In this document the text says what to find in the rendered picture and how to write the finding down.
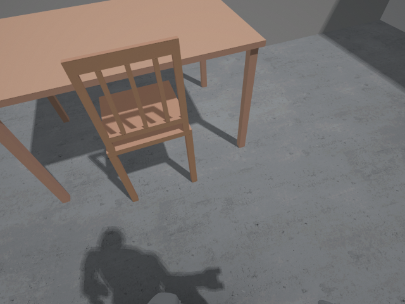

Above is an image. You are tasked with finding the chair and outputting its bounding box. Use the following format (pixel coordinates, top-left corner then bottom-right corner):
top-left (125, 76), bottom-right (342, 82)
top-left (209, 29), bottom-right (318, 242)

top-left (61, 36), bottom-right (197, 202)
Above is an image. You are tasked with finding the table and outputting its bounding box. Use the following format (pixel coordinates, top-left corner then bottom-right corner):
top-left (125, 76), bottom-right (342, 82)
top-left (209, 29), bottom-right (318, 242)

top-left (0, 0), bottom-right (266, 203)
